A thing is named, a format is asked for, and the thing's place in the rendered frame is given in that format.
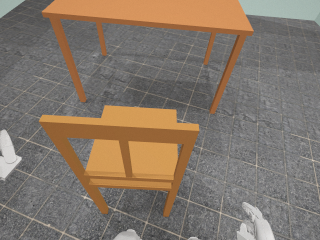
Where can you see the robot left hand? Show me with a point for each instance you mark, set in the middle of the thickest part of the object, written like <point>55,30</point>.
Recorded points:
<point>9,161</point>

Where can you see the chair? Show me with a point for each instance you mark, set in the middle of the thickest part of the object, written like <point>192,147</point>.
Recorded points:
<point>134,148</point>

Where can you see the table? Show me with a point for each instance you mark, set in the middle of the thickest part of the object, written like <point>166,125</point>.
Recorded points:
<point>214,16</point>

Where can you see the robot right hand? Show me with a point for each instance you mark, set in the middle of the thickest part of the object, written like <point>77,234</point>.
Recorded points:
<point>258,230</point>

